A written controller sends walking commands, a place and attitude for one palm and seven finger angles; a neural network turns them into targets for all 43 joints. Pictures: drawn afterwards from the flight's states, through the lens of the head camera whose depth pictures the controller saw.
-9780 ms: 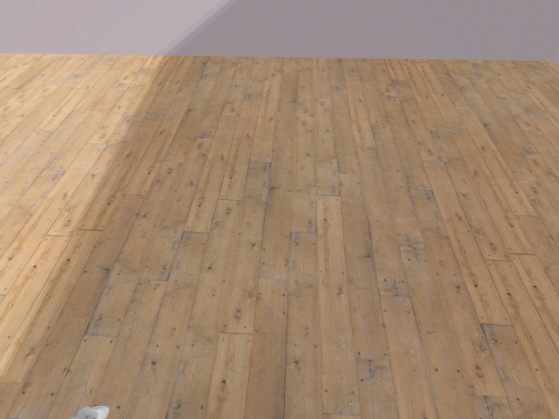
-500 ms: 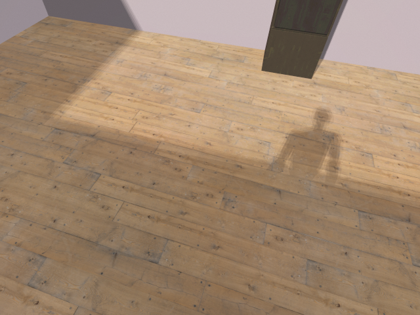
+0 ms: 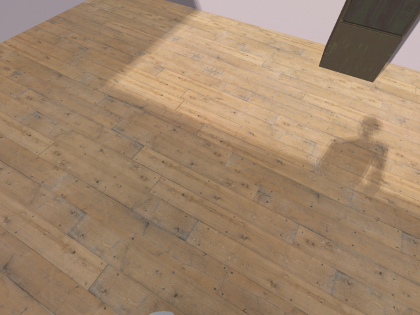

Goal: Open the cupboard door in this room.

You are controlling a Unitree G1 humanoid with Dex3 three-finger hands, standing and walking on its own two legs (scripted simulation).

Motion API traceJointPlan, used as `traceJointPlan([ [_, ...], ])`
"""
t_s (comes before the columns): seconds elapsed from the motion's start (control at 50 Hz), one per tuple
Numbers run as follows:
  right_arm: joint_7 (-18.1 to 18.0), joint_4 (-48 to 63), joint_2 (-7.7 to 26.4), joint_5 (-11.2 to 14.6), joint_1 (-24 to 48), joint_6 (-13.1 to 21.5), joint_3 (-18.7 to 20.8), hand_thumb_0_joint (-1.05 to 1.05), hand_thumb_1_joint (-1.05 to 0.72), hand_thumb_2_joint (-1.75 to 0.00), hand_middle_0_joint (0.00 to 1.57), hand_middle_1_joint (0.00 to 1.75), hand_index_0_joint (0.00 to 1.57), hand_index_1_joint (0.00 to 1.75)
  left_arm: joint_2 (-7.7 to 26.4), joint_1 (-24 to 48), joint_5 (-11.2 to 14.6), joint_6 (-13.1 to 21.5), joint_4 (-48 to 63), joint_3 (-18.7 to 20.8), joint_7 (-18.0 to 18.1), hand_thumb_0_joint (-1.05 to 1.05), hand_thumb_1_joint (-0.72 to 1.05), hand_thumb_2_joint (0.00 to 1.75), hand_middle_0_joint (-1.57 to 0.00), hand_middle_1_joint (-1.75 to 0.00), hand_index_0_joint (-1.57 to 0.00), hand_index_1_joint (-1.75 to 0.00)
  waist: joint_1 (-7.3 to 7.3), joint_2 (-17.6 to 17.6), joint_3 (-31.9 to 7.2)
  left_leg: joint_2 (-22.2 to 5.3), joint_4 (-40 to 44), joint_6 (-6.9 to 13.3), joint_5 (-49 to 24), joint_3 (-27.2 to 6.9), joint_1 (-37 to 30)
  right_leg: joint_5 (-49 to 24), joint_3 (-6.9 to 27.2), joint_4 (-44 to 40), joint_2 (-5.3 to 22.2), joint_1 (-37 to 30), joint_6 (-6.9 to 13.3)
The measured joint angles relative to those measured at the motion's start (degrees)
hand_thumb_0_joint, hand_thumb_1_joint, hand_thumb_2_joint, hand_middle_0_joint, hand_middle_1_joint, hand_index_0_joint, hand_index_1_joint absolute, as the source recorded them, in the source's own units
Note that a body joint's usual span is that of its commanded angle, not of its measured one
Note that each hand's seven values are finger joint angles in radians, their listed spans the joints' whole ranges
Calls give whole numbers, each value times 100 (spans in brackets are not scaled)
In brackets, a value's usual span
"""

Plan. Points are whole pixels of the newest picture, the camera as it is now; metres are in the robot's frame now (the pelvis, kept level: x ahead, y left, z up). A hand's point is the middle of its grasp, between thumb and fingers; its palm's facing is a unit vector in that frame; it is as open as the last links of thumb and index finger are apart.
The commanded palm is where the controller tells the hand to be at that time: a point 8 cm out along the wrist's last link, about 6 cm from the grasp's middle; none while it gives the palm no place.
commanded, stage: turn or walk to find it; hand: left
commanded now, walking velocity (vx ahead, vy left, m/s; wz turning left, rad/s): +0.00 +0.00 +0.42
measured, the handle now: out of the picture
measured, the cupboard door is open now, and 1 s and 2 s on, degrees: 0 0 0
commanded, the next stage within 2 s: stand and wait in 0.04 s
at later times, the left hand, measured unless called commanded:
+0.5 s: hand out of the picture +0.03 +0.14 -0.15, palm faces +0.08 -0.97 -0.23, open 7.3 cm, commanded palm none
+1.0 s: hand out of the picture -0.02 +0.13 -0.16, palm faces +0.10 -0.98 -0.18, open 7.4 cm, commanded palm none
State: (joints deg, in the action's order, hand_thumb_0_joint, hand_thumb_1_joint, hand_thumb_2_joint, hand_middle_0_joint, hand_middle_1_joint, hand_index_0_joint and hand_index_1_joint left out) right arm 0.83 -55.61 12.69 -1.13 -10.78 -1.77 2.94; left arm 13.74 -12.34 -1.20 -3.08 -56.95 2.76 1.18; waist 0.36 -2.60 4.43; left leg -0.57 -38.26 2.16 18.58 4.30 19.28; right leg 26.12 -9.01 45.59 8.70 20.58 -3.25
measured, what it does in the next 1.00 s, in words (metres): steps on the spot: right foot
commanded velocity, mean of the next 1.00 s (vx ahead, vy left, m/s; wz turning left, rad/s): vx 0.00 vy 0.00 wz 0.01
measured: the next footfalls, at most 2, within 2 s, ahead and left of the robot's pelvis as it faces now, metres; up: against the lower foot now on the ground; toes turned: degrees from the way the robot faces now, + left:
right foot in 0.36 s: +0.04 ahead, -0.15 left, +0.00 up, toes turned +0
right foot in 1.70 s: +0.02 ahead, -0.16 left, +0.00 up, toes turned +12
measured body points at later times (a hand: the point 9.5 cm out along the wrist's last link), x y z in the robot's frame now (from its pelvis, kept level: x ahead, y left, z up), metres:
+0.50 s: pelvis +0.01 -0.04 +0.02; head +0.02 -0.06 +0.47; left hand +0.03 +0.20 -0.13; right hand +0.05 -0.27 -0.15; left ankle +0.01 +0.10 -0.72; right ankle +0.00 -0.15 -0.72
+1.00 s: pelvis +0.00 -0.04 +0.02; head +0.01 -0.04 +0.47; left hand -0.02 +0.18 -0.14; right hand +0.02 -0.26 -0.14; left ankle +0.00 +0.10 -0.72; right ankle +0.00 -0.15 -0.72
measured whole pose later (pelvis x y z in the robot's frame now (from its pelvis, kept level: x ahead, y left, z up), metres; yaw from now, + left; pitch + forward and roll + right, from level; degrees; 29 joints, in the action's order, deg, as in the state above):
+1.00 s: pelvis +0.00 -0.04 +0.02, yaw +4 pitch -2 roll +0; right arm -1.6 -65.9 8.0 -0.4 -15.3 0.3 0.4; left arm 8.3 -16.0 -0.3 0.1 -65.6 -0.2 1.7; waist 0.3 -0.1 2.0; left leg -2.3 -23.4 -1.9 11.7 0.3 9.9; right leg 14.3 -3.8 23.7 0.8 7.7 0.5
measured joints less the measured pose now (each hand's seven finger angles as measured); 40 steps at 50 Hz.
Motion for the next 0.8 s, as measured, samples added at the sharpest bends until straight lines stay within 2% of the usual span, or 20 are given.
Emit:
traceJointPlan([
  [0.06, -46, 58, -66, -20, 17, 59, -40, 0, -91, -90, 20, 30, 20, 30, 38, 112, -14, -94, -16, 37, -18, 1, 90, 90, -20, -30, -20, -30, -51, -4, -40, 46, 349, 54, -137, -95, -68, 49, 429, 1213, -272, 491, 5],
  [0.14, -103, 32, -143, -7, -17, 115, -96, 0, -91, -90, 20, 30, 20, 30, 46, 192, -10, 1, 56, 24, -42, 1, 91, 90, -19, -30, -20, -30, -58, 48, -126, 84, 1002, 51, -534, -240, -270, -244, 602, 1522, -437, 647, -43],
  [0.2, -127, -15, -203, -3, -39, 136, -110, 0, -91, -90, 20, 30, 20, 30, 15, 221, 1, 33, 75, -12, -26, 1, 91, 90, -19, -30, -20, -30, -69, 97, -185, 96, 1272, 32, -682, -312, -392, -215, 657, 1122, -489, 475, -68],
  [0.28, -138, -119, -268, -16, -62, 140, -116, 0, -90, -90, 20, 30, 21, 30, -79, 269, 27, 63, 23, -86, -3, 1, 91, 90, -19, -30, -20, -30, -122, 175, -226, 117, 1335, -37, -716, -390, -469, -128, 681, 17, -538, -22, -42],
  [0.34, -130, -245, -299, 11, -105, 127, -113, 0, -90, -90, 20, 30, 21, 30, -164, 229, 41, 165, -37, -156, 13, 1, 91, 90, -19, -30, -20, -30, -108, 197, -282, 161, 1157, -131, -618, -389, -441, -778, 642, -1221, -542, -574, -7],
  [0.36, -125, -287, -317, 34, -125, 126, -113, 0, -90, -90, 20, 30, 21, 30, -173, 183, 35, 221, -60, -180, 24, 1, 91, 90, -19, -30, -20, -30, -85, 156, -313, 202, 1027, -173, -544, -350, -399, -956, 666, -1587, -509, -745, 91],
  [0.4, -141, -389, -259, 64, -119, 89, -87, 0, -91, -90, 20, 30, 21, 30, -320, 124, 27, 268, -200, -234, 42, 1, 91, 90, -19, -30, -20, -30, -101, 350, -306, 105, 899, -249, -415, -392, -422, -889, 621, -1555, -609, -801, 276],
  [0.48, -145, -519, -202, 32, -247, 35, -109, 0, -92, -90, 20, 30, 20, 30, -461, -78, 31, 298, -343, -275, 41, 1, 91, 90, -20, -30, -20, -30, -114, 434, -373, -20, 847, -297, -184, -422, -491, -876, 543, -1645, -679, -908, 382],
  [0.52, -159, -611, -182, 36, -324, 80, -130, 0, -92, -90, 20, 30, 20, 30, -464, -132, 53, 312, -429, -278, 43, 1, 92, 90, -20, -30, -20, -30, -113, 461, -363, -122, 1034, -335, -508, -464, -608, -864, 474, -1649, -737, -948, 397],
  [0.58, -182, -809, -227, 46, -377, 100, -163, 0, -91, -90, 20, 30, 20, 30, -443, -178, 75, 297, -572, -276, 45, 1, 92, 90, -20, -30, -20, -30, -63, 337, -313, -116, 1155, -437, -493, -461, -730, -861, 468, -1705, -724, -1038, 398],
  [0.8, -228, -1044, -394, 73, -449, 171, -248, 0, -91, -90, 20, 30, 20, 30, -514, -345, 101, 288, -865, -313, 44, 1, 91, 90, -20, -30, -20, -30, -23, 219, -214, -189, 1438, -452, -630, -441, -931, -1098, 479, -2111, -810, -1278, 413],
])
